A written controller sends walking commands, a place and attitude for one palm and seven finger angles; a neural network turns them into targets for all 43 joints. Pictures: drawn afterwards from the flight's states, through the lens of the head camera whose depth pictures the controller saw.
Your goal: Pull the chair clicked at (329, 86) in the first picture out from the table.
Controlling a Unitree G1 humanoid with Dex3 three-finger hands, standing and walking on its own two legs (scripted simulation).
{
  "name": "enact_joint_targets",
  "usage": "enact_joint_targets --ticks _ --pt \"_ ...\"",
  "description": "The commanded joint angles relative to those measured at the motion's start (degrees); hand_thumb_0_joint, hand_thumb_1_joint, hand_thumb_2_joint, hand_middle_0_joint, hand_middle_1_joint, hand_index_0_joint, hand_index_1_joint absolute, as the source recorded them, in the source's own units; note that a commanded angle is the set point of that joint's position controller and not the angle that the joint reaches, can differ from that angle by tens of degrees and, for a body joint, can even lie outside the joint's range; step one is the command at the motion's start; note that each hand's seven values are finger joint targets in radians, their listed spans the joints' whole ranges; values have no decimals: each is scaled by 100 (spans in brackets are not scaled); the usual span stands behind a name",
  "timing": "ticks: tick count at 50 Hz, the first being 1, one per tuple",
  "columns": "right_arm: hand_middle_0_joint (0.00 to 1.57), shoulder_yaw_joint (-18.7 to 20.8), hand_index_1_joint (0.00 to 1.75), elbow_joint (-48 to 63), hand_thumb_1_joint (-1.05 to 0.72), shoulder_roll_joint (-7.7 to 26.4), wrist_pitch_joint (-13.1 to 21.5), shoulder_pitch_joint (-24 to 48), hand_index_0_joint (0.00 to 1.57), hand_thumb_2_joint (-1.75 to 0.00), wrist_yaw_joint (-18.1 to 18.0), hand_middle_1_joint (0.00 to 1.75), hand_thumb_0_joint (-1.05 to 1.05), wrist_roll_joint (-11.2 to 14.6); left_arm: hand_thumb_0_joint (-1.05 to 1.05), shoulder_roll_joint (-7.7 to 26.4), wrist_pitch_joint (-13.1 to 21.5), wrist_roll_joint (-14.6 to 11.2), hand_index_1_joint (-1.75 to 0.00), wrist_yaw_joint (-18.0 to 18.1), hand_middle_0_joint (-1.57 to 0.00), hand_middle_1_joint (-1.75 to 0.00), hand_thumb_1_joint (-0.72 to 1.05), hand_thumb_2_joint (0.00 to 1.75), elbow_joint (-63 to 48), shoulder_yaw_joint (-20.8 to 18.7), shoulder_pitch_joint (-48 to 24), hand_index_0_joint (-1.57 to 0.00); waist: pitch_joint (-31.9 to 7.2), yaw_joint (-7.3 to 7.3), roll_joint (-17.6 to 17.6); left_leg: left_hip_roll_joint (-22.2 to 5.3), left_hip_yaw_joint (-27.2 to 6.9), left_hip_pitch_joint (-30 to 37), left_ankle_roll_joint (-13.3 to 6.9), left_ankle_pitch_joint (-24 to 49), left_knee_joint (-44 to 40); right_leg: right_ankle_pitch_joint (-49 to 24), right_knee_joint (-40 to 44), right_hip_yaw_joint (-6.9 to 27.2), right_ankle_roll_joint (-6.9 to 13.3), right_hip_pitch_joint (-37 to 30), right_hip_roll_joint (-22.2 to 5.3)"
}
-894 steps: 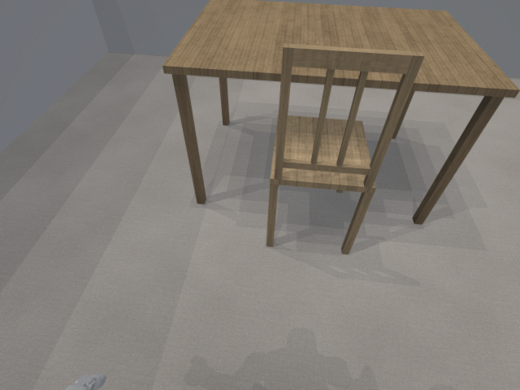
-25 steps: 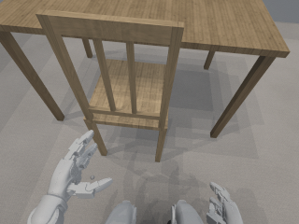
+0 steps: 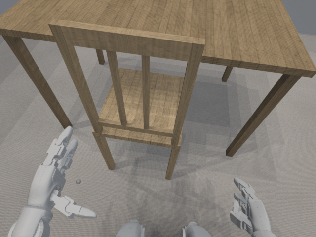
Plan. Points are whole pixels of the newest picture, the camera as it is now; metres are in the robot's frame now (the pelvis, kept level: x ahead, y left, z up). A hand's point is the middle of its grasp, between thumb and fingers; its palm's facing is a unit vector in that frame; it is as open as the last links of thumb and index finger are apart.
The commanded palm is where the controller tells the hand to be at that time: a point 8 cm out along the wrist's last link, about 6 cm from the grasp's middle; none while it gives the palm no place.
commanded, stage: raise the hand toward the chair's back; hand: left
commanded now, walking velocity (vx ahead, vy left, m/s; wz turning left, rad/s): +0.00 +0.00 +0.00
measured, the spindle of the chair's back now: (118, 94) +0.52 +0.16 +0.01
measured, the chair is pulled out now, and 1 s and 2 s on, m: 0.00 0.00 0.00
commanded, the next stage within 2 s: aim the fingers beside a spindle in 0.78 s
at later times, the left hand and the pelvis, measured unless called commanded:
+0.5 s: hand (84, 173) +0.25 +0.18 +0.05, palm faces -0.11 -0.99 -0.04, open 16.9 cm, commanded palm +0.23 +0.25 +0.05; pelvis +0.01 -0.01 +0.01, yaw -1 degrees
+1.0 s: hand (83, 175) +0.25 +0.19 +0.04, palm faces -0.10 -0.99 -0.05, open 16.9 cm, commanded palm +0.24 +0.24 +0.04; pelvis +0.00 -0.01 +0.01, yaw +0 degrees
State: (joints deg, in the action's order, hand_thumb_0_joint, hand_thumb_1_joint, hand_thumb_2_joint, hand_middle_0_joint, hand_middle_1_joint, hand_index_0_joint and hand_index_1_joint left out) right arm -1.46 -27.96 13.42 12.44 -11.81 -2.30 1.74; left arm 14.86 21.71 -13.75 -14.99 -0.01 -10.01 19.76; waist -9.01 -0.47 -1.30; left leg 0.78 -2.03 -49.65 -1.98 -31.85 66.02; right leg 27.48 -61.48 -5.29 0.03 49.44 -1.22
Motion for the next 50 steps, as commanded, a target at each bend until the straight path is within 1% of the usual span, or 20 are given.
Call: enact_joint_targets --ticks 1,2,5,6,7,10,11,16,17,21,22,25,28,32,35,38,42,45,47,50 --pt "20 379 30 790 -90 941 262 -38 20 -90 -152 30 0 45 0 854 21 -74 -8 -540 -6 -8 -50 30 -690 -253 -462 -6 -1049 -169 -105 -31 -127 738 130 1620 -1093 -980 811 169 178 -841 166" --pt "20 377 30 817 -90 934 270 -76 20 -90 -170 30 0 48 0 1002 44 -144 -8 -586 -6 -8 -50 30 -1030 -448 -539 -6 -1426 -87 -230 -30 -122 941 132 1923 -1109 -1233 790 175 184 -1074 155" --pt "20 363 30 754 -90 811 301 -53 20 -90 -206 30 0 15 0 1154 157 -411 -8 -515 -6 -8 -50 30 -1426 -870 -575 -6 -1723 25 -286 -38 -116 1228 160 2507 -1097 -1747 787 173 170 -1404 163" --pt "20 349 30 686 -90 800 305 -26 20 -90 -207 30 0 -10 0 1267 218 -444 -8 -430 -6 -8 -50 30 -1441 -1038 -608 -6 -1704 52 -347 -35 -110 1163 162 2552 -1055 -1797 755 176 175 -1402 175" --pt "20 339 30 637 -90 744 314 -35 20 -90 -197 30 0 -13 0 1108 291 -482 -8 -364 -6 -8 -50 30 -1415 -996 -557 -6 -1624 48 -388 -40 -123 1175 189 2661 -1085 -1873 744 152 186 -1422 168" --pt "20 339 30 460 -90 758 318 -21 20 -90 -163 30 0 -15 0 855 380 -404 -8 -297 -6 -8 -50 30 -827 -787 -661 -6 -1124 -91 -320 -59 -126 936 197 2392 -1053 -1624 729 110 166 -1059 168" --pt "20 348 30 425 -90 787 300 -10 20 -90 -158 30 0 -5 0 837 323 -343 -8 -338 -6 -8 -50 30 -492 -740 -660 -6 -937 -167 -105 -68 -110 780 153 2200 -1031 -1483 781 118 153 -959 178" --pt "20 387 30 563 -90 943 308 -37 20 -90 -169 30 0 62 0 890 -21 -355 -8 -819 -6 -8 -50 30 -130 -578 -610 -6 -1158 -141 -39 -24 -69 792 96 2054 -1178 -1451 970 218 145 -1291 128" --pt "20 404 30 595 -90 936 325 -51 20 -90 -170 30 0 69 0 931 -31 -402 -8 -869 -6 -8 -50 30 -347 -641 -591 -6 -1402 -94 -108 -17 -39 904 81 2187 -1185 -1608 988 242 129 -1464 108" --pt "20 417 30 573 -90 867 352 -27 20 -90 -167 30 0 14 0 1320 126 -510 -8 -664 -6 -8 -50 30 -761 -1138 -605 -6 -1547 34 -80 -32 -69 1002 101 2462 -1237 -1824 961 226 144 -1664 140" --pt "20 404 30 558 -90 826 361 -29 20 -90 -155 30 0 10 0 1180 230 -531 -8 -581 -6 -8 -50 30 -870 -1072 -650 -6 -1461 35 -219 -25 -65 1023 117 2442 -1261 -1774 945 212 149 -1601 138" --pt "20 405 30 435 -90 800 366 -30 20 -90 -135 30 0 -2 0 954 445 -476 -8 -398 -6 -8 -50 30 -541 -956 -726 -6 -1004 -65 -174 -47 -61 845 138 2131 -1234 -1425 918 171 147 -1222 142" --pt "20 402 30 431 -90 849 362 -64 20 -90 -104 30 0 5 0 910 476 -323 -8 -421 -6 -8 -50 30 -282 -761 -788 -6 -904 -122 -294 -48 -58 796 135 1859 -1262 -1138 922 175 158 -1050 133" --pt "20 409 30 547 -90 914 364 -81 20 -90 -113 30 0 47 0 981 325 -305 -8 -674 -6 -8 -50 30 -372 -623 -765 -6 -1187 -135 -327 -34 -34 950 89 1866 -1302 -1210 1019 237 148 -1237 119" --pt "20 396 30 591 -90 896 378 -57 20 -90 -153 30 0 44 0 1085 271 -411 -8 -716 -6 -8 -50 30 -568 -791 -795 -6 -1337 -87 -201 -29 -61 998 84 1945 -1332 -1290 1046 238 137 -1409 126" --pt "20 375 30 526 -90 861 387 -14 20 -90 -166 30 0 21 0 1117 359 -477 -8 -599 -6 -8 -50 30 -580 -940 -901 -6 -1131 -90 -137 -37 -91 930 105 1846 -1325 -1165 1030 198 134 -1268 151" --pt "20 353 30 494 -90 857 394 3 20 -90 -156 30 0 17 0 948 447 -437 -8 -531 -6 -8 -50 30 -312 -821 -945 -6 -883 -128 -94 -28 -96 748 107 1528 -1319 -810 1039 200 140 -1081 154" --pt "20 344 30 511 -90 908 406 -32 20 -90 -155 30 0 27 0 878 371 -355 -8 -647 -6 -8 -50 30 -179 -611 -1029 -6 -925 -169 -199 -27 -102 773 104 1491 -1300 -798 1008 203 146 -983 140" --pt "20 325 30 466 -90 944 417 -59 20 -90 -173 30 0 34 0 826 321 -291 -8 -709 -6 -8 -50 30 -130 -389 -1518 -6 -860 -294 -264 -38 -119 749 89 1350 -1236 -672 1005 228 134 -784 138" --pt "20 331 30 460 -90 962 474 -114 20 -90 -200 30 0 14 0 896 331 -298 -8 -680 -6 -8 -50 30 -259 -425 -1752 -6 -1120 -244 -290 -46 -180 883 110 1497 -1228 -778 925 197 153 -822 130"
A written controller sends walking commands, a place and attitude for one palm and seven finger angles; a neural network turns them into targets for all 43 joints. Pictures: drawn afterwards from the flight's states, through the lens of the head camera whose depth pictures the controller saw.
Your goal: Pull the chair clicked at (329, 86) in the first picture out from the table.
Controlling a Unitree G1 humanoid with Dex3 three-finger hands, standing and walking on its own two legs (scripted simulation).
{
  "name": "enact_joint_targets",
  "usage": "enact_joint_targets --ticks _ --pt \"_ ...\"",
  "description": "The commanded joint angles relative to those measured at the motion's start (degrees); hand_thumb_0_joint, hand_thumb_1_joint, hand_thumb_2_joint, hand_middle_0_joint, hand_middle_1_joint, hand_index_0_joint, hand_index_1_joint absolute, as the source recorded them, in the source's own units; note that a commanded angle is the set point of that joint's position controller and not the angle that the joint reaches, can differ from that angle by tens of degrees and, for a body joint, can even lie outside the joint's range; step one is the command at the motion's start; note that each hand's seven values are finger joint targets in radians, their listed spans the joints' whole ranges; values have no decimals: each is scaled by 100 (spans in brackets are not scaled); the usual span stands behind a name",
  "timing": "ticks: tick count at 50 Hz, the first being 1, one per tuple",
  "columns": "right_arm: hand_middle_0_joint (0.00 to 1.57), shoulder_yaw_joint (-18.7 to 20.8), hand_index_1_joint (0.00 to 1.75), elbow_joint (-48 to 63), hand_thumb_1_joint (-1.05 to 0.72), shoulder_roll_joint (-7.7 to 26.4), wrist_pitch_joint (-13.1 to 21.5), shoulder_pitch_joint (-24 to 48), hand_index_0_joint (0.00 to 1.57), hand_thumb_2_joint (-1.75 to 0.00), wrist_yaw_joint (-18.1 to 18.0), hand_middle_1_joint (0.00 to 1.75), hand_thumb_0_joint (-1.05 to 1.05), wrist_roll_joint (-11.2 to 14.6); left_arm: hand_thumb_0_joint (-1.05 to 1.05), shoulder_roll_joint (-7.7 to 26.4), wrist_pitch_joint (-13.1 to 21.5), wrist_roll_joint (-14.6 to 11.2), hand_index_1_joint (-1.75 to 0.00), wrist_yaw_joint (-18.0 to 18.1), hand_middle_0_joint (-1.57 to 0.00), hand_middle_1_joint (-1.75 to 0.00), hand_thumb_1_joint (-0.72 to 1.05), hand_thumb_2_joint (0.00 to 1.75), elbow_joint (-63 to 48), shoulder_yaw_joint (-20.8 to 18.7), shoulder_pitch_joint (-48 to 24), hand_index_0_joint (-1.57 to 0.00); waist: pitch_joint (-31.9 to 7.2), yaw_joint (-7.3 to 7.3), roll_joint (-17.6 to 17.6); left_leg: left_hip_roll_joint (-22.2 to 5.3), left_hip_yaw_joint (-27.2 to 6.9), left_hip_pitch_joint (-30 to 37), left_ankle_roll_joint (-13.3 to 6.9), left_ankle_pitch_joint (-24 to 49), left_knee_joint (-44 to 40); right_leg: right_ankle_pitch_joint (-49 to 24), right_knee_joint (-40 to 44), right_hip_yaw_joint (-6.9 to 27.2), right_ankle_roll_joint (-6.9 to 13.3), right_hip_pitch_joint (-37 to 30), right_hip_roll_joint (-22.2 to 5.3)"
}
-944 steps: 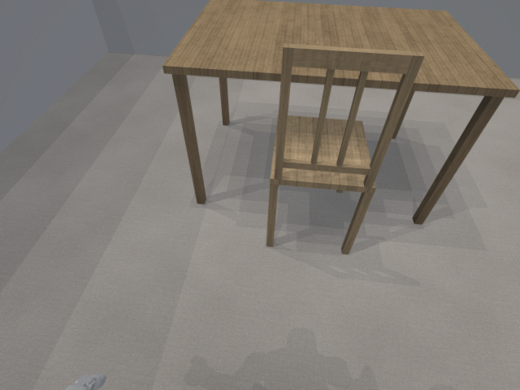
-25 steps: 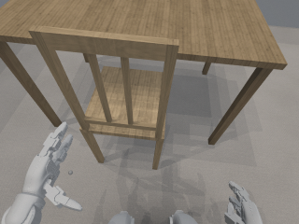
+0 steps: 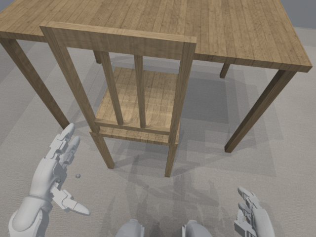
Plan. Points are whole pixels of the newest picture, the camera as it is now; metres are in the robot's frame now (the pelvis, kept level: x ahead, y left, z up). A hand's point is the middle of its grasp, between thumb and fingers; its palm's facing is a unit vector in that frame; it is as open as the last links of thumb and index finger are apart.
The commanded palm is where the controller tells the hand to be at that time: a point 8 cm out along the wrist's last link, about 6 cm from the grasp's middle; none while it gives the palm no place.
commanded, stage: aim the fingers beside a spindle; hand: left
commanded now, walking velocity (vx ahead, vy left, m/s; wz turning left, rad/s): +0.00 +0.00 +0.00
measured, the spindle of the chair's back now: (113, 94) +0.52 +0.17 +0.00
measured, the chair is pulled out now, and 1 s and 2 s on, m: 0.00 0.00 0.00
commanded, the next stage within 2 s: none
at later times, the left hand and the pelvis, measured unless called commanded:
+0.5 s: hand (90, 157) +0.30 +0.18 +0.02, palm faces -0.11 -0.99 -0.05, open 16.9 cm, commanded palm +0.29 +0.24 +0.02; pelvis +0.00 +0.00 -0.01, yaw -1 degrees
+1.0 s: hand (101, 145) +0.35 +0.17 +0.00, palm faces -0.14 -0.99 -0.03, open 16.9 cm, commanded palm +0.33 +0.23 +0.00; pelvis -0.01 +0.00 -0.02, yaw -1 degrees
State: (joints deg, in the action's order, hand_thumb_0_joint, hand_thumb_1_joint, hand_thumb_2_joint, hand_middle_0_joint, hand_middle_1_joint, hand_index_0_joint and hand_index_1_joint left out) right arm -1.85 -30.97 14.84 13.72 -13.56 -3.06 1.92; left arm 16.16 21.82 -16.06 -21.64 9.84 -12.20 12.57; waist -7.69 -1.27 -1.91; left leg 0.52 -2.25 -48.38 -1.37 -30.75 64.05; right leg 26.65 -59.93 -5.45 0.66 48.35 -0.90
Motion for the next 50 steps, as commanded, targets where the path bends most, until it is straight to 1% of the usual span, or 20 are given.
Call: enact_joint_targets --ticks 1,2,6,9,10,11,14,20,21,25,27,30,34,36,37,38,44,47,48,50 --pt "20 378 30 724 -90 839 352 65 20 -90 -131 30 0 -13 0 901 339 -51 -8 37 -6 -8 -50 30 -1247 -334 -1085 -6 -1349 -133 -199 -28 -164 760 51 1549 -989 -811 714 217 96 -727 106" --pt "20 383 30 753 -90 810 358 48 20 -90 -118 30 0 -26 0 861 365 -70 -8 69 -6 -8 -50 30 -1352 -332 -1076 -6 -1511 -97 -202 -21 -161 819 62 1638 -995 -876 697 210 86 -794 99" --pt "20 386 30 668 -90 783 293 58 20 -90 -90 30 0 -61 0 1055 390 -17 -8 273 -6 -8 -50 30 -1041 -655 -1046 -6 -1542 18 -206 -22 -120 665 97 1917 -952 -1120 567 197 104 -864 93" --pt "20 403 30 717 -90 759 234 66 20 -90 -33 30 0 -46 0 774 332 20 -8 293 -6 -8 -50 30 -848 -442 -961 -6 -1539 15 -236 -22 -81 657 119 2017 -935 -1235 516 187 97 -816 73" --pt "20 409 30 715 -90 774 214 66 20 -90 -20 30 0 -40 0 799 309 35 -8 296 -6 -8 -50 30 -797 -451 -981 -6 -1491 19 -269 -36 -88 659 138 2026 -948 -1228 503 172 105 -771 73" --pt "20 410 30 732 -90 787 191 66 20 -90 -6 30 0 -49 0 696 263 56 -8 280 -6 -8 -50 30 -675 -331 -942 -6 -1493 -29 -96 -35 -87 594 103 2015 -917 -1230 510 181 90 -762 82" --pt "20 427 30 725 -90 814 151 15 20 -90 -17 30 0 -39 0 778 263 32 -8 227 -6 -8 -50 30 -682 -353 -1276 -6 -1592 -99 47 -33 -54 490 71 1838 -850 -1211 540 243 69 -803 76" --pt "20 421 30 578 -90 805 155 -18 20 -90 -62 30 0 -69 0 891 516 15 -8 257 -6 -8 -50 30 -716 -452 -1969 -6 -1744 -161 -104 -39 -76 471 64 1876 -723 -1214 441 281 79 -686 73" --pt "20 430 30 543 -90 817 153 -25 20 -90 -67 30 0 -87 0 1053 547 23 -8 283 -6 -8 -50 30 -638 -620 -1925 -6 -1764 -135 -64 -48 -60 433 51 1914 -679 -1246 424 294 76 -692 79" --pt "20 429 30 500 -90 802 131 -25 20 -90 -36 30 0 -77 0 799 562 48 -8 234 -6 -8 -50 30 -449 -357 -2018 -6 -1844 -142 -285 -59 -80 584 102 2088 -684 -1322 346 256 92 -554 63" --pt "20 432 30 488 -90 831 92 -61 20 -90 -26 30 0 -71 0 784 482 82 -8 211 -6 -8 -50 30 -211 -316 -2123 -6 -1798 -209 -105 -58 -58 434 61 1950 -639 -1283 357 274 70 -535 62" --pt "20 438 30 496 -90 840 34 -63 20 -90 -20 30 0 -70 0 764 399 114 -8 217 -6 -8 -50 30 -49 -298 -2377 -6 -1858 -185 -96 -46 -61 359 65 1889 -623 -1262 316 287 75 -528 51" --pt "20 436 30 511 -90 839 -30 -70 20 -90 -18 30 0 -89 0 1023 450 95 -8 271 -6 -8 -50 30 -16 -580 -2602 -6 -2017 -126 -23 -41 -42 287 56 1897 -578 -1316 282 329 81 -661 57" --pt "20 420 30 512 -90 825 -49 -72 20 -90 -13 30 0 -100 0 1127 523 120 -8 313 -6 -8 -50 30 21 -660 -2691 -6 -2025 -107 -169 -39 -23 232 49 1898 -544 -1316 248 358 94 -647 61" --pt "20 413 30 482 -90 811 -56 -65 20 -90 -6 30 0 -102 0 1057 558 136 -8 319 -6 -8 -50 30 30 -579 -2935 -6 -1994 -175 -176 -37 -32 257 50 1880 -527 -1304 241 354 88 -555 61" --pt "20 419 30 444 -90 812 -68 -84 20 -90 -6 30 0 -110 0 1099 588 147 -8 334 -6 -8 -50 30 118 -641 -2944 -6 -2006 -145 -204 -46 -25 252 57 1896 -511 -1308 223 359 98 -555 58" --pt "20 438 30 370 -90 850 -106 -165 20 -90 12 30 0 -100 0 740 548 196 -8 236 -6 -8 -50 30 580 -240 -3343 -6 -2033 -281 -172 -63 -69 271 63 1817 -439 -1189 172 324 97 -252 58" --pt "20 449 30 362 -90 895 -151 -225 20 -90 10 30 0 -99 0 936 521 230 -8 218 -6 -8 -50 30 703 -370 -3483 -6 -2158 -233 -135 -69 -96 225 59 1864 -415 -1198 108 334 111 -239 56" --pt "20 443 30 358 -90 868 -164 -209 20 -90 22 30 0 -101 0 798 503 234 -8 225 -6 -8 -50 30 744 -248 -3633 -6 -2150 -271 -155 -61 -84 230 58 1815 -402 -1165 107 336 99 -193 56" --pt "20 464 30 334 -90 880 -197 -251 20 -90 15 30 0 -115 0 1044 554 250 -8 302 -6 -8 -50 30 705 -488 -3775 -6 -2299 -214 -131 -63 -77 214 63 1899 -357 -1242 65 360 102 -270 51"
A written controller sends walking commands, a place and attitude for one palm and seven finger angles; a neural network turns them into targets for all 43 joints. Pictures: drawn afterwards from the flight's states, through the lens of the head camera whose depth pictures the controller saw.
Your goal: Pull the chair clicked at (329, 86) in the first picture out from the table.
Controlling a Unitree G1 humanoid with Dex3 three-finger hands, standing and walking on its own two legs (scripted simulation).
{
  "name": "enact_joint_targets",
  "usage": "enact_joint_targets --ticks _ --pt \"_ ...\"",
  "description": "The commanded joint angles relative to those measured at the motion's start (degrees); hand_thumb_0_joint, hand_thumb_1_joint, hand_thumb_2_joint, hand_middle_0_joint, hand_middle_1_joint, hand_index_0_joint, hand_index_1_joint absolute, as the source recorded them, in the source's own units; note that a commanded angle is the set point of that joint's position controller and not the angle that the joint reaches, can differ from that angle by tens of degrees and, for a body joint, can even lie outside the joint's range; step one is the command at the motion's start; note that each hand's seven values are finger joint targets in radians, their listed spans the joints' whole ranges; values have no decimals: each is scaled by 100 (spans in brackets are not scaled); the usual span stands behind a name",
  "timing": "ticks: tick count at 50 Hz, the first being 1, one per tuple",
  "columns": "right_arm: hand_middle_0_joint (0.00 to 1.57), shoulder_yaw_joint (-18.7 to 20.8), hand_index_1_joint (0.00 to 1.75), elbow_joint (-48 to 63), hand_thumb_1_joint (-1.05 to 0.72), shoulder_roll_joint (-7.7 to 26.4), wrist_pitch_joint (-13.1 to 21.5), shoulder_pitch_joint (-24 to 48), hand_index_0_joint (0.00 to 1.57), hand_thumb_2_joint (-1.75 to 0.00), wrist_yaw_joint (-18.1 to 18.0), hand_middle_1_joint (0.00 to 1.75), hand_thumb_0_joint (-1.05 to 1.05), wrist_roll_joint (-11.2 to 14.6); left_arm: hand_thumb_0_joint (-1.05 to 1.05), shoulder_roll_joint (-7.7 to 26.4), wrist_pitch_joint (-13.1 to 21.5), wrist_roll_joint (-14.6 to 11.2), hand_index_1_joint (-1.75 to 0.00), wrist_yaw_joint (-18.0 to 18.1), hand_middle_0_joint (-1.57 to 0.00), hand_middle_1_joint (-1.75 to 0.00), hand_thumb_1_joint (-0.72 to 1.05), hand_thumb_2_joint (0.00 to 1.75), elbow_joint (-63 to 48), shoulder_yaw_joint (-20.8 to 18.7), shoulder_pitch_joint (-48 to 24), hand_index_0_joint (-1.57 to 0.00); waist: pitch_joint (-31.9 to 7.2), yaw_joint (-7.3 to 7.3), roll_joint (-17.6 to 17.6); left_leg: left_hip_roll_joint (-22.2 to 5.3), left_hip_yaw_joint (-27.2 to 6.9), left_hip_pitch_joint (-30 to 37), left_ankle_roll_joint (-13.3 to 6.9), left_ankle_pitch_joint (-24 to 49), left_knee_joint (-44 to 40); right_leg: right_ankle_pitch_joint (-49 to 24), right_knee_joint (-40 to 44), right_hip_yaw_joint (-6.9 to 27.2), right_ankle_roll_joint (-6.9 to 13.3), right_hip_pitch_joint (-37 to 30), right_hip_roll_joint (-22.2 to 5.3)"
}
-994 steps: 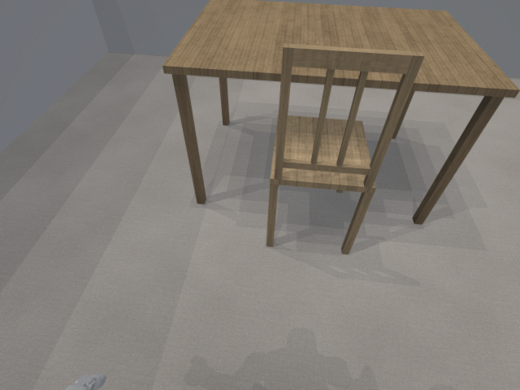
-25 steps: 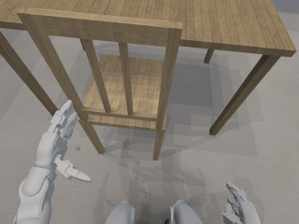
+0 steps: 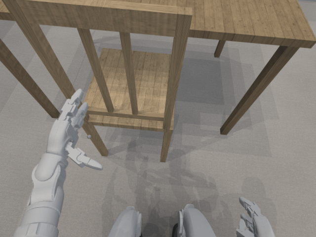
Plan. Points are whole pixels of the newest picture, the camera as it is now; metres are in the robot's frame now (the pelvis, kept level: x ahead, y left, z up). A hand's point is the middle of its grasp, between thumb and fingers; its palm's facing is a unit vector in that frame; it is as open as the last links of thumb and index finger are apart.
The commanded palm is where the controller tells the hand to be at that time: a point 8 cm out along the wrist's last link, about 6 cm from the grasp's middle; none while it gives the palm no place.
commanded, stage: aim the fingers beside a spindle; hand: left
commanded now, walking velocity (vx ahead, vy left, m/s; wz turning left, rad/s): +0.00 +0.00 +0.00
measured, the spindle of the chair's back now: (100, 79) +0.53 +0.18 +0.03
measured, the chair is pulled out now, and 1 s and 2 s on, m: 0.00 0.00 0.00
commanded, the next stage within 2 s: push the fingers through the gap in 1.06 s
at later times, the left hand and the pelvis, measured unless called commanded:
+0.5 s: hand (95, 129) +0.37 +0.17 +0.02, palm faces -0.12 -0.99 -0.04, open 16.9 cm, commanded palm +0.35 +0.23 +0.01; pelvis -0.01 +0.01 -0.01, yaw -1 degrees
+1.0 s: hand (98, 128) +0.38 +0.16 +0.01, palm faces -0.09 -0.99 -0.05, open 16.9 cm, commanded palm +0.35 +0.22 +0.01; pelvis -0.01 +0.00 -0.01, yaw -1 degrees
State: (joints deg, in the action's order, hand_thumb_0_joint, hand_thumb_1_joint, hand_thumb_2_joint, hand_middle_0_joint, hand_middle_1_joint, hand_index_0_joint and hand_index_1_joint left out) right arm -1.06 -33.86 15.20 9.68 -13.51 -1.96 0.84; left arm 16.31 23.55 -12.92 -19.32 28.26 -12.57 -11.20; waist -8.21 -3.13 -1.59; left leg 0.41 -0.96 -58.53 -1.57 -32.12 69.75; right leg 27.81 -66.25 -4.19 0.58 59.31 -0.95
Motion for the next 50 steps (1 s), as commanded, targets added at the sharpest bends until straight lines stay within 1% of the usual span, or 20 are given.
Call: enact_joint_targets --ticks 1,3,4,7,11,14,17,19,22,23,26,29,30,34,38,40,41,43,45,50 --pt "20 372 30 618 -90 854 191 -262 20 -90 -90 30 0 -27 0 1147 413 -54 -8 121 -6 -8 -50 30 -1109 -546 -1423 -6 -2248 -25 -177 -54 -211 1194 76 2083 -900 -1388 660 224 116 -1351 68" --pt "20 369 30 623 -90 820 147 -272 20 -90 -63 30 0 -46 0 1285 493 -45 -8 215 -6 -8 -50 30 -1139 -754 -1399 -6 -2403 44 -134 -49 -198 1187 89 2188 -892 -1521 620 249 112 -1504 63" --pt "20 359 30 628 -90 789 131 -247 20 -90 -51 30 0 -54 0 1127 517 -50 -8 237 -6 -8 -50 30 -1132 -637 -1457 -6 -2423 9 -155 -30 -161 1140 75 2210 -856 -1608 608 267 102 -1542 63" --pt "20 353 30 604 -90 803 73 -285 20 -90 -21 30 0 -62 0 1239 558 -14 -8 270 -6 -8 -50 30 -926 -757 -1448 -6 -2405 12 -129 -34 -159 1031 78 2178 -831 -1603 573 265 114 -1531 77" --pt "20 350 30 565 -90 818 32 -313 20 -90 -5 30 0 -29 0 811 523 13 -8 137 -6 -8 -50 30 -510 -306 -1801 -6 -2131 -179 -81 -34 -159 894 53 1844 -784 -1294 613 265 112 -1183 90" --pt "20 379 30 471 -90 869 12 -370 20 -90 -27 30 0 -20 0 850 517 24 -8 60 -6 -8 -50 30 -360 -244 -2263 -6 -2133 -241 -114 -54 -195 885 62 1706 -733 -1139 603 268 114 -1003 72" --pt "20 404 30 553 -90 877 19 -388 20 -90 -4 30 0 -34 0 990 602 -10 -8 61 -6 -8 -50 30 -725 -369 -2052 -6 -2538 -68 -414 -62 -262 1352 109 2086 -803 -1260 555 229 151 -1025 69" --pt "20 402 30 580 -90 853 -8 -374 20 -90 16 30 0 -49 0 1028 643 0 -8 152 -6 -8 -50 30 -949 -387 -2095 -6 -2718 -48 -444 -64 -277 1465 132 2268 -817 -1377 524 216 139 -1122 66" --pt "20 389 30 578 -90 842 -76 -399 20 -90 42 30 0 -64 0 1254 633 47 -8 348 -6 -8 -50 30 -844 -683 -1774 -6 -2617 14 -223 -70 -289 1356 144 2387 -839 -1487 489 191 127 -1213 84" --pt "20 382 30 592 -90 818 -98 -355 20 -90 51 30 0 -61 0 1103 623 74 -8 384 -6 -8 -50 30 -858 -557 -1809 -6 -2548 -20 -294 -63 -263 1310 141 2316 -832 -1450 480 201 117 -1141 79" --pt "20 354 30 591 -90 816 -153 -323 20 -90 60 30 0 -49 0 988 557 116 -8 448 -6 -8 -50 30 -426 -526 -1788 -6 -2038 -86 -98 -45 -225 907 99 1757 -857 -1074 544 192 123 -974 106" --pt "20 358 30 586 -90 857 -187 -326 20 -90 46 30 0 -32 0 990 573 147 -8 383 -6 -8 -50 30 -280 -457 -2032 -6 -1971 -138 55 -36 -197 719 74 1447 -823 -903 593 250 121 -971 93" --pt "20 357 30 610 -90 839 -169 -314 20 -90 45 30 0 -37 0 779 589 145 -8 320 -6 -8 -50 30 -351 -252 -2085 -6 -2124 -172 -26 -23 -185 778 57 1462 -799 -919 597 264 116 -990 86" --pt "20 401 30 591 -90 854 -113 -372 20 -90 28 30 0 -47 0 801 722 98 -8 240 -6 -8 -50 30 -911 -132 -2326 -6 -2648 -136 -488 -74 -316 1499 149 1975 -806 -1091 527 198 145 -856 89" --pt "20 374 30 498 -90 858 -132 -360 20 -90 9 30 0 -47 0 837 676 114 -8 346 -6 -8 -50 30 -642 -175 -2368 -6 -2324 -202 -259 -70 -338 1272 137 1881 -788 -1054 522 184 125 -759 90" --pt "20 375 30 499 -90 854 -161 -374 20 -90 14 30 0 -53 0 917 642 187 -8 437 -6 -8 -50 30 -454 -306 -2258 -6 -2279 -143 -151 -55 -309 1080 121 1807 -785 -1044 487 193 128 -846 87" --pt "20 373 30 516 -90 854 -166 -363 20 -90 13 30 0 -56 0 993 647 211 -8 483 -6 -8 -50 30 -473 -372 -2217 -6 -2289 -102 -284 -53 -307 1132 137 1863 -792 -1047 456 176 145 -788 86" --pt "20 359 30 548 -90 845 -209 -331 20 -90 46 30 0 -62 0 997 610 236 -8 530 -6 -8 -50 30 -349 -413 -2117 -6 -2242 -67 -253 -41 -271 1057 146 1838 -808 -1076 462 190 145 -840 77" --pt "20 360 30 607 -90 813 -230 -336 20 -90 68 30 0 -66 0 848 599 234 -8 523 -6 -8 -50 30 -393 -308 -2058 -6 -2383 -69 -151 -25 -222 1037 118 1938 -762 -1253 463 223 133 -1015 80" --pt "20 370 30 645 -90 804 -247 -351 20 -90 65 30 0 -48 0 1061 662 152 -8 460 -6 -8 -50 30 -687 -476 -2031 -6 -2635 -48 -66 -12 -136 956 68 2054 -707 -1587 517 329 113 -1448 80"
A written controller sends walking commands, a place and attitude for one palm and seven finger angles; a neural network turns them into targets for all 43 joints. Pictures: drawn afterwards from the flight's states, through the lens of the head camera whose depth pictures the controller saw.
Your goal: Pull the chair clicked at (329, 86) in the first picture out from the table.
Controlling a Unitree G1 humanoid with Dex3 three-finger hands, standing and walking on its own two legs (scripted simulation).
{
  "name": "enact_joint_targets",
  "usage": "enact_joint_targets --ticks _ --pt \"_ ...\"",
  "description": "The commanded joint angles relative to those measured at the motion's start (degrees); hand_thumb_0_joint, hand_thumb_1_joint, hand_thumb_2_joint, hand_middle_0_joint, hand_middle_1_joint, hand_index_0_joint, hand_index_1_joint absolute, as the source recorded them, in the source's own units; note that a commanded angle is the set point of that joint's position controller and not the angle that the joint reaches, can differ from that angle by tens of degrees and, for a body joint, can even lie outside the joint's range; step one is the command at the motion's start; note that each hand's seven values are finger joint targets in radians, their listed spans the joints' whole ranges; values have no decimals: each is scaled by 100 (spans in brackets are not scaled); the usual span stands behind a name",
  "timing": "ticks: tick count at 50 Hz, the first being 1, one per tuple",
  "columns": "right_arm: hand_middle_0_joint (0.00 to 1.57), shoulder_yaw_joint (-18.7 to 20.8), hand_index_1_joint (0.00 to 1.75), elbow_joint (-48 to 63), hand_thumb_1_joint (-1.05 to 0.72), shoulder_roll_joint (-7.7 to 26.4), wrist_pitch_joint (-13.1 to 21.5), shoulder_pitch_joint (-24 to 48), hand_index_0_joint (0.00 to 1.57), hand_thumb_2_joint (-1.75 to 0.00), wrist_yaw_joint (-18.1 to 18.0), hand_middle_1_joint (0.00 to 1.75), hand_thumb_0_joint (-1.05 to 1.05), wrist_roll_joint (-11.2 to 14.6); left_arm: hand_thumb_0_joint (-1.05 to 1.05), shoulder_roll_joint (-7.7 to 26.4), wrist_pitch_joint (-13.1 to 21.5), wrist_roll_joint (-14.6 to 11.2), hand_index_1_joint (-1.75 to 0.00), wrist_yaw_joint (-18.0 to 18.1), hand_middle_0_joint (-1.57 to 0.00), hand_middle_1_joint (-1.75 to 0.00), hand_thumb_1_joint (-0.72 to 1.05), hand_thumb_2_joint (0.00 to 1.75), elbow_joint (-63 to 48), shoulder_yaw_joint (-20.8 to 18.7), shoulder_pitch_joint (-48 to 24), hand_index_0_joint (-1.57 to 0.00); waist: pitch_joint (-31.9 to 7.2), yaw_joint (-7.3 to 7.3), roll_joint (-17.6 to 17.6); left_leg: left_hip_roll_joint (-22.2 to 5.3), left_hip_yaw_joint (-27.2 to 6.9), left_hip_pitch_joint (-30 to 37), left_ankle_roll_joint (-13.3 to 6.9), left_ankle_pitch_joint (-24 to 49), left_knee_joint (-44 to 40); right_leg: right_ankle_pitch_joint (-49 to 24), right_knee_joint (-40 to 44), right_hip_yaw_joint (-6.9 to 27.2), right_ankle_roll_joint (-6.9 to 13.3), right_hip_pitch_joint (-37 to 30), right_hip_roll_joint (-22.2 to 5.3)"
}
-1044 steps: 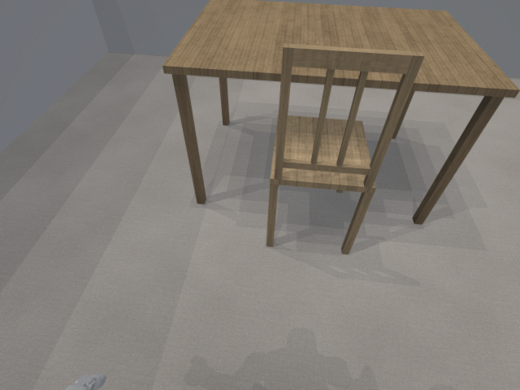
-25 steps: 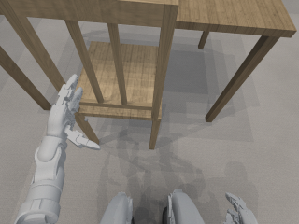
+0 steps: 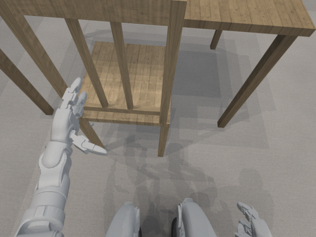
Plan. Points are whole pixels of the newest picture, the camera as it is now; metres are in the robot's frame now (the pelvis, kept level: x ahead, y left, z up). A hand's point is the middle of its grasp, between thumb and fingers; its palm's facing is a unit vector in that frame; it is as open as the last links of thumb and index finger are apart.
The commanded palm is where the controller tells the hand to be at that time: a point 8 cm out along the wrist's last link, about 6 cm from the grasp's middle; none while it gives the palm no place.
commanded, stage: aim the fingers beside a spindle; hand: left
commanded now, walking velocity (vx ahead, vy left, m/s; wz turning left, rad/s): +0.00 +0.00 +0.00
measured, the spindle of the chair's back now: (92, 73) +0.53 +0.18 +0.04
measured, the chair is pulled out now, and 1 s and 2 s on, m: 0.00 0.00 0.00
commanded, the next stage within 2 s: push the fingers through the gap in 0.06 s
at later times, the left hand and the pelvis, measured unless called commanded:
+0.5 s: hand (94, 112) +0.41 +0.16 +0.03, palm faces -0.09 -0.99 -0.05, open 16.9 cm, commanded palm +0.40 +0.22 +0.02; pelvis +0.00 +0.00 +0.00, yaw +0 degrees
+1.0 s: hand (97, 97) +0.46 +0.17 +0.02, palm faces -0.08 -1.00 -0.04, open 16.9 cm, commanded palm +0.44 +0.22 +0.02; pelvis +0.00 +0.00 -0.01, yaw -1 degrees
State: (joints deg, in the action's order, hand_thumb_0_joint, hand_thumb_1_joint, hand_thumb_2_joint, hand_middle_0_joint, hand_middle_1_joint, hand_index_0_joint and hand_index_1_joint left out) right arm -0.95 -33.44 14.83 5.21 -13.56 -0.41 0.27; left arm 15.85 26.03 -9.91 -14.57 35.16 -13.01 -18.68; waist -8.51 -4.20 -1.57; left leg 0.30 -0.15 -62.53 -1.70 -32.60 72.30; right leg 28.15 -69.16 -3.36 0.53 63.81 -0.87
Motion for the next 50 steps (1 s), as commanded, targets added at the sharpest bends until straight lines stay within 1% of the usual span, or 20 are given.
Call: enact_joint_targets --ticks 1,2,7,10,13,16,19,22,26,28,32,34,37,39,41,43,46,47,49,50 --pt "20 353 30 619 -90 842 208 -349 20 -90 -100 30 0 11 0 1136 418 -170 -8 -48 -6 -8 -50 30 -1368 -465 -1176 -6 -2608 50 -91 -5 -226 1374 77 2153 -955 -1655 783 243 124 -1879 93" --pt "20 350 30 605 -90 845 201 -341 20 -90 -102 30 0 9 0 1212 427 -180 -8 -68 -6 -8 -50 30 -1377 -540 -1126 -6 -2572 76 -73 -6 -223 1344 85 2127 -983 -1654 801 245 118 -1923 81" --pt "20 361 30 540 -90 830 245 -327 20 -90 -118 30 0 34 0 803 401 -237 -8 -175 -6 -8 -50 30 -1331 -193 -1120 -6 -2314 -65 -116 -19 -220 1382 68 1980 -974 -1479 877 219 101 -1652 89" --pt "20 366 30 447 -90 869 258 -358 20 -90 -152 30 0 40 0 949 386 -204 -8 -176 -6 -8 -50 30 -1127 -265 -1503 -6 -2156 -137 2 -14 -226 1168 53 1658 -931 -1218 901 245 93 -1536 89" --pt "20 343 30 353 -90 888 281 -378 20 -90 -193 30 0 24 0 1091 427 -131 -8 -156 -6 -8 -50 30 -968 -276 -2157 -6 -2099 -208 -207 -9 -246 1152 51 1547 -873 -1042 863 255 108 -1303 84" --pt "20 340 30 352 -90 886 307 -428 20 -90 -208 30 0 -4 0 1282 515 -86 -8 -131 -6 -8 -50 30 -1064 -380 -2488 -6 -2483 -135 -500 -9 -292 1423 85 1875 -848 -1208 734 232 146 -1326 85" --pt "20 349 30 364 -90 882 290 -484 20 -90 -159 30 0 -32 0 1257 476 -85 -8 -101 -6 -8 -50 30 -929 -438 -2211 -6 -2804 -31 -570 -30 -341 1741 149 2401 -867 -1567 665 182 151 -1415 84" --pt "20 350 30 349 -90 884 235 -525 20 -90 -113 30 0 -25 0 1057 331 -86 -8 -78 -6 -8 -50 30 -604 -325 -2168 -6 -2728 -107 -309 -31 -307 1558 120 2354 -840 -1618 689 179 120 -1450 85" --pt "20 329 30 329 -90 932 115 -591 20 -90 -124 30 0 7 0 1392 190 -14 -8 -18 -6 -8 -50 30 -62 -603 -2442 -6 -2318 -218 221 -2 -193 798 28 1739 -788 -1393 773 272 79 -1592 102" --pt "20 320 30 331 -90 915 102 -602 20 -90 -126 30 0 -13 0 1427 292 20 -8 -10 -6 -8 -50 30 -213 -577 -2904 -6 -2403 -238 -10 13 -173 837 19 1662 -789 -1314 802 321 85 -1597 100" --pt "20 326 30 272 -90 914 140 -685 20 -90 -134 30 0 -61 0 1617 603 4 -8 -41 -6 -8 -50 30 -594 -637 -3336 -6 -2972 -217 -502 -9 -263 1416 72 2141 -762 -1568 719 288 122 -1591 119" --pt "20 323 30 181 -90 917 123 -734 20 -90 -128 30 0 -66 0 1439 599 13 -8 -77 -6 -8 -50 30 -258 -498 -3367 -6 -2886 -319 -363 -26 -306 1447 74 2197 -732 -1570 709 247 108 -1428 133" --pt "20 301 30 67 -90 965 59 -806 20 -90 -119 30 0 -56 0 1525 436 53 -8 -112 -6 -8 -50 30 552 -616 -3356 -6 -2428 -363 -264 -20 -262 1048 54 1832 -739 -1276 749 228 106 -1250 129" --pt "20 307 30 103 -90 994 -8 -856 20 -90 -103 30 0 -51 0 1636 338 108 -8 -131 -6 -8 -50 30 806 -697 -3375 -6 -2383 -321 -201 -12 -270 933 50 1771 -783 -1221 740 222 118 -1279 127" --pt "20 308 30 168 -90 1005 -48 -881 20 -90 -79 30 0 -55 0 1604 315 133 -8 -138 -6 -8 -50 30 807 -654 -3450 -6 -2528 -317 -423 -18 -278 1122 59 1901 -800 -1262 703 192 139 -1163 133" --pt "20 310 30 177 -90 1013 -93 -928 20 -90 -63 30 0 -87 0 1782 388 126 -8 -101 -6 -8 -50 30 586 -771 -3775 -6 -2793 -296 -495 -35 -323 1300 78 2155 -771 -1431 667 199 135 -1222 133" --pt "20 318 30 190 -90 993 -121 -971 20 -90 -43 30 0 -109 0 1770 546 129 -8 -22 -6 -8 -50 30 403 -763 -4034 -6 -3010 -385 -430 -51 -355 1462 78 2429 -704 -1654 616 179 118 -1248 167" --pt "20 326 30 173 -90 1003 -136 -1000 20 -90 -35 30 0 -125 0 1895 590 155 -8 14 -6 -8 -50 30 429 -889 -4021 -6 -3083 -337 -436 -47 -358 1462 91 2441 -697 -1669 619 188 112 -1304 160" --pt "20 316 30 109 -90 1005 -171 -1026 20 -90 -25 30 0 -137 0 1905 630 190 -8 60 -6 -8 -50 30 541 -881 -4200 -6 -2997 -414 -373 -50 -369 1373 85 2370 -672 -1631 617 185 102 -1268 164" --pt "20 322 30 106 -90 1007 -191 -1052 20 -90 -22 30 0 -145 0 1996 627 239 -8 73 -6 -8 -50 30 646 -976 -4082 -6 -2987 -364 -470 -44 -343 1341 91 2391 -668 -1657 606 201 111 -1299 163"
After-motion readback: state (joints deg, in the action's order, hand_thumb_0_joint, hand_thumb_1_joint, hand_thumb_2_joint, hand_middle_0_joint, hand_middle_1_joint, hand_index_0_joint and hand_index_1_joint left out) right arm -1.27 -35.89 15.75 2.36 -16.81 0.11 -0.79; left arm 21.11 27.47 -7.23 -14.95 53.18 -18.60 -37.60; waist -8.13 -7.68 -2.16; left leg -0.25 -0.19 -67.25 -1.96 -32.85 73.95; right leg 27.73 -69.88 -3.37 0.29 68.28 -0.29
